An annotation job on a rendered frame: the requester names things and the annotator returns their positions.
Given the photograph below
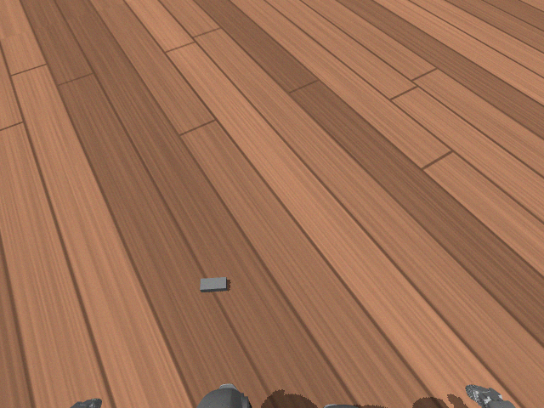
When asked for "right robot hand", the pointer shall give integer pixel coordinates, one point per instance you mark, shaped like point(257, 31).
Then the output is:
point(487, 398)

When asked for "small box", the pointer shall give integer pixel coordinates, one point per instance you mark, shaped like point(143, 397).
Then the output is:
point(213, 284)

